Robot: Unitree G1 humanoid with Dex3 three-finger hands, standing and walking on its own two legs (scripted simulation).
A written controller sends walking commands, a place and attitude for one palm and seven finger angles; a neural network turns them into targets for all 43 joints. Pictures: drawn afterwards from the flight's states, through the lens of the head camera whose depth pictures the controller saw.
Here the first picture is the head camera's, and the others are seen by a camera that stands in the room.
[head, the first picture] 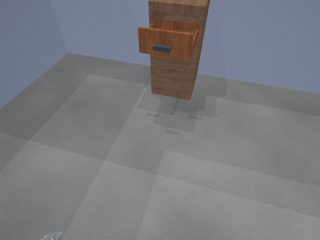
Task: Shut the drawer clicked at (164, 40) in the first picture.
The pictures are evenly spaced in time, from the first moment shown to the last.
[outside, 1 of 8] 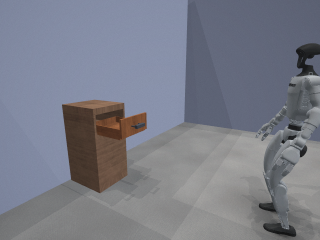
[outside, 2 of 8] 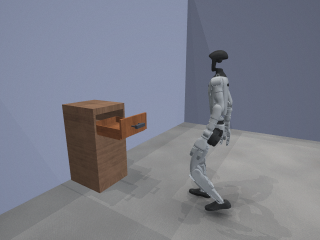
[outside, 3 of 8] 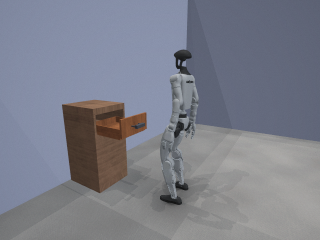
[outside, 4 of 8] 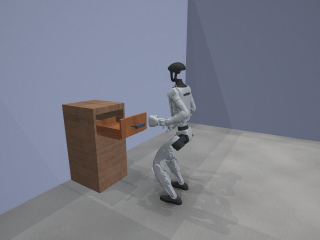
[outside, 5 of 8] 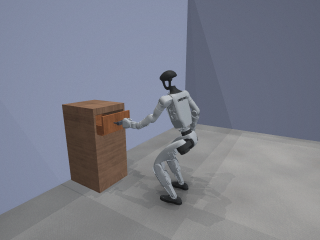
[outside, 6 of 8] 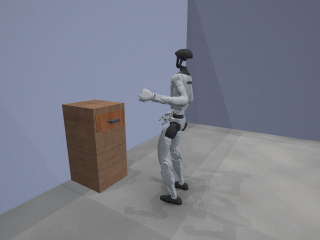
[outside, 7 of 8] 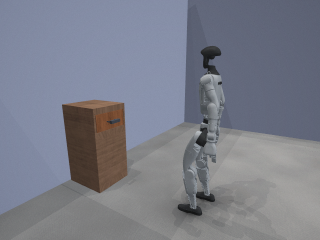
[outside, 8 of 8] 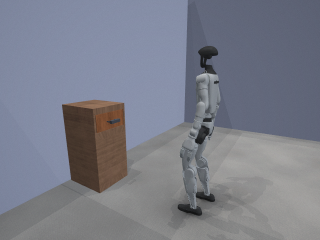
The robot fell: no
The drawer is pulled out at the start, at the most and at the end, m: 0.30 0.30 0.00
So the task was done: yes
